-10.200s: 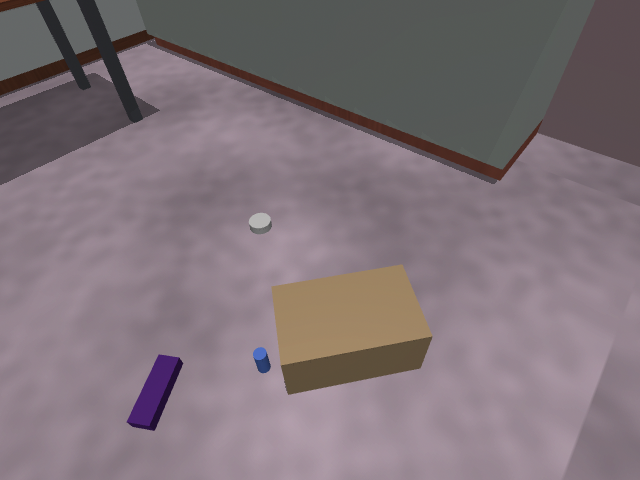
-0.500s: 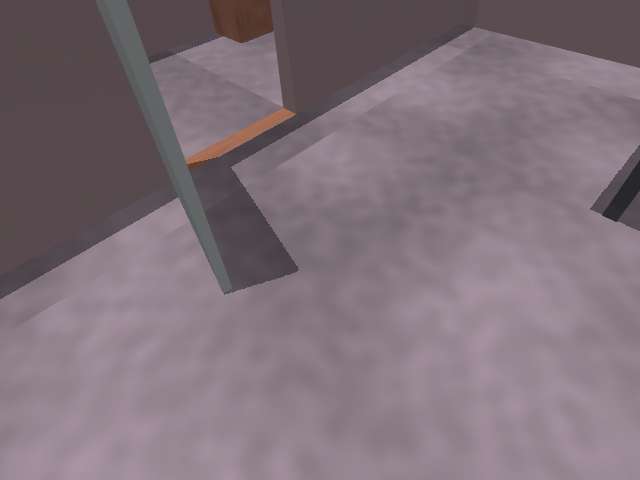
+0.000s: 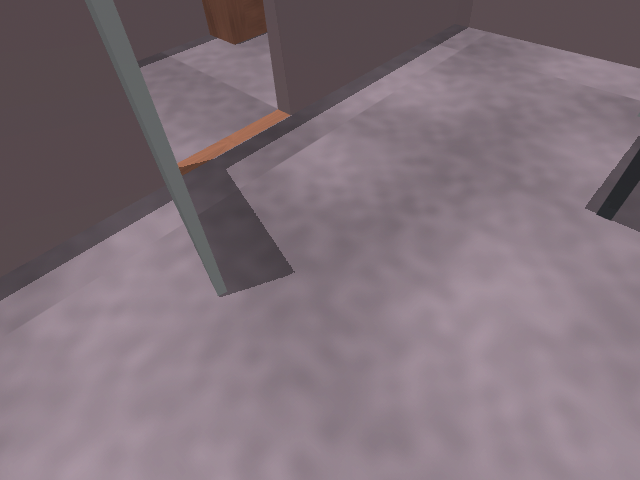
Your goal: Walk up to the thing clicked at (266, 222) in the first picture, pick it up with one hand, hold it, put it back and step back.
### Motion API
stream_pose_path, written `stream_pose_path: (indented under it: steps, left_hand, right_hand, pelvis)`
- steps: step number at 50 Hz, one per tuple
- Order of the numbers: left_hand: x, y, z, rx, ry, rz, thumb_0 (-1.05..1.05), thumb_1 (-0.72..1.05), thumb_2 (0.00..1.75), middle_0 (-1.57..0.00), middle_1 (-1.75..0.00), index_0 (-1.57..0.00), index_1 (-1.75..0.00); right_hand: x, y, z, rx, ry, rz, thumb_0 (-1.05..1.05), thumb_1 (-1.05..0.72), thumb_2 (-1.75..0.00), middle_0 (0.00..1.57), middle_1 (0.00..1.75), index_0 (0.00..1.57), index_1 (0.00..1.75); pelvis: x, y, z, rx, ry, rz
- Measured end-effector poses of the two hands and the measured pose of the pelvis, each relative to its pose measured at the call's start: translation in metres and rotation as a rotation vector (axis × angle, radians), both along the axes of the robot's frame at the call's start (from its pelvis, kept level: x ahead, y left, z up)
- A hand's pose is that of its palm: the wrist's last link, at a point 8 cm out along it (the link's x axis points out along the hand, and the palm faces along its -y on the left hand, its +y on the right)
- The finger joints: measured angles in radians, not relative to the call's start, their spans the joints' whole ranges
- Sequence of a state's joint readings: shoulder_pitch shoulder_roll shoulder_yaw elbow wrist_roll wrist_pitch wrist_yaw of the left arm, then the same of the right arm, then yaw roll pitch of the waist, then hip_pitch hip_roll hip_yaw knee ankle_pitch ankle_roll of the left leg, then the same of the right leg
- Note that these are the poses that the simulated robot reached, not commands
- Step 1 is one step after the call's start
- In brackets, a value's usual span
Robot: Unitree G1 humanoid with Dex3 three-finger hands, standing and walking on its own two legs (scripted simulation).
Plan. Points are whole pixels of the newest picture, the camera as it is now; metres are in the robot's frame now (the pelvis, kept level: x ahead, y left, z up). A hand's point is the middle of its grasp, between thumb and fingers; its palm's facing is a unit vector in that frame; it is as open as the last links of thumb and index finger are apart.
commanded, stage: stand
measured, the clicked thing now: out of the picture -0.54 -1.20 -0.76
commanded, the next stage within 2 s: walk up in 0.20 s
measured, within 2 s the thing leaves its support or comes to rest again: neither
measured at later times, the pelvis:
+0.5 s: pelvis -0.03 +0.06 -0.02, yaw -15 degrees
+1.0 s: pelvis -0.02 +0.06 -0.02, yaw -33 degrees
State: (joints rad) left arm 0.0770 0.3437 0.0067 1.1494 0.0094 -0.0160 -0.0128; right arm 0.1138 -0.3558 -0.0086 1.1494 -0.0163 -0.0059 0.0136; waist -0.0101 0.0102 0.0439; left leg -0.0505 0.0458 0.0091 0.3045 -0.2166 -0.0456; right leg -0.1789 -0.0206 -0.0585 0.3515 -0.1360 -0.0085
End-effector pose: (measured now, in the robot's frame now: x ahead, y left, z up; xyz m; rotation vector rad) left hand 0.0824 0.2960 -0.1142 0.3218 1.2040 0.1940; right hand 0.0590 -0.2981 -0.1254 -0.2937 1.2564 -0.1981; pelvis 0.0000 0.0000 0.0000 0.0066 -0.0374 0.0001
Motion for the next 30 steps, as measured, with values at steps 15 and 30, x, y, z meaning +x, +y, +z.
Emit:
stream_pose_path:
  steps: [15, 30]
  left_hand:
    - [-0.005, 0.009, -0.002, 0.036, 0.028, -0.078, 0.0, 0.9, 0.9, -0.21, -0.3, -0.2, -0.3]
    - [0.049, 0.059, -0.015, 0.036, 0.02, -0.341, 0.0, 0.91, 0.9, -0.2, -0.3, -0.2, -0.3]
  right_hand:
    - [0.01, -0.008, 0.002, -0.016, -0.078, -0.058, 0.0, -0.9, -0.9, 0.21, 0.3, 0.2, 0.3]
    - [-0.099, 0.044, 0.025, -0.103, -0.102, -0.285, 0.0, -0.91, -0.9, 0.21, 0.29, 0.2, 0.3]
  pelvis:
    - [-0.011, 0.01, -0.006, 0.001, 0.022, -0.107]
    - [-0.033, 0.073, -0.012, -0.025, 0.018, -0.326]
